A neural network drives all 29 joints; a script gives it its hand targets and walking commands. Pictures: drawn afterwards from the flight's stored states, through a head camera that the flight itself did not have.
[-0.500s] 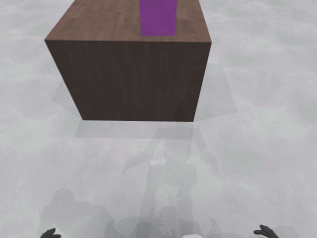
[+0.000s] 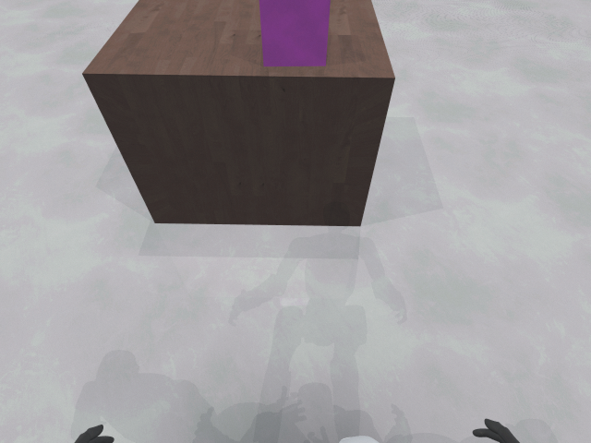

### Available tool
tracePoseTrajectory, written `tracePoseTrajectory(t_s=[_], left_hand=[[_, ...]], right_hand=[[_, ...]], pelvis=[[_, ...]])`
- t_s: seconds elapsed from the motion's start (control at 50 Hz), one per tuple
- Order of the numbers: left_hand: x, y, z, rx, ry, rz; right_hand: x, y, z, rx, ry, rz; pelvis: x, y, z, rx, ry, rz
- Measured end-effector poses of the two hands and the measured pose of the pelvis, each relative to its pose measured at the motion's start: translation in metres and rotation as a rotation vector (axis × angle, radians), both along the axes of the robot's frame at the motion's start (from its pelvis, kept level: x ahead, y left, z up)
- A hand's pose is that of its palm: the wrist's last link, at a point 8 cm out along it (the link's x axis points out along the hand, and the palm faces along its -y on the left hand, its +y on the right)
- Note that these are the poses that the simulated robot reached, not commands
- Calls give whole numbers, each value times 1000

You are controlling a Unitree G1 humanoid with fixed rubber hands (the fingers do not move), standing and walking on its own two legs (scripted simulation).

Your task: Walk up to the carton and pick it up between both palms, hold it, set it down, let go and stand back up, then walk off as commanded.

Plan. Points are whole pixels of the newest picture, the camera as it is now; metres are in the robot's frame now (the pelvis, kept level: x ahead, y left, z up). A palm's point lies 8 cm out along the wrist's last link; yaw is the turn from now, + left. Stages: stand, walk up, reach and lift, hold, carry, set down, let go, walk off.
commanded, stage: stand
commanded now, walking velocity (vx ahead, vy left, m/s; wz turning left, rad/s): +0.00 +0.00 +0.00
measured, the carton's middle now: (294, 14) +1.19 -0.01 +0.05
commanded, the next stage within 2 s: none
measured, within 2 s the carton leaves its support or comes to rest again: neither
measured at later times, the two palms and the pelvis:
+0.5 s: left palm out of the picture +0.09 +0.31 -0.10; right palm out of the picture +0.08 -0.29 -0.10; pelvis +0.00 +0.00 +0.00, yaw +0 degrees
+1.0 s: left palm out of the picture +0.09 +0.31 -0.10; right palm out of the picture +0.08 -0.29 -0.10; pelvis +0.00 +0.00 +0.00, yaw +0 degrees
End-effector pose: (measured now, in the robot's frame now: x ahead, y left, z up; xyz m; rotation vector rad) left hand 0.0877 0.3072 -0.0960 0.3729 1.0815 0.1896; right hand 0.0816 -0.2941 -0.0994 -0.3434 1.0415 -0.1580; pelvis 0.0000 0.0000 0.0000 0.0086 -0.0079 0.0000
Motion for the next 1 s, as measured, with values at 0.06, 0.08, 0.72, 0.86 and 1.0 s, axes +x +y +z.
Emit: tracePoseTrajectory(t_s=[0.06, 0.08, 0.72, 0.86, 1.0], left_hand=[[0, 0, 0, 0, 1, 1], [0, 0, 0, 0, 1, 0], [0, 0, 1, 2, 0, 2], [-2, 0, 1, 3, 0, 5], [0, 0, 1, 3, 3, 1]], right_hand=[[0, 0, 0, 0, 1, 0], [0, 0, 0, 0, 1, 0], [0, 0, -1, 2, 3, 0], [0, 0, -1, 3, 2, 3], [-1, 0, -1, 3, 7, -1]], pelvis=[[0, 0, 0, 0, 0, 0], [0, 0, 0, 0, 0, 0], [0, 0, 0, 1, 0, 0], [0, 0, 0, 1, 0, 0], [0, 0, 0, 0, 1, 0]])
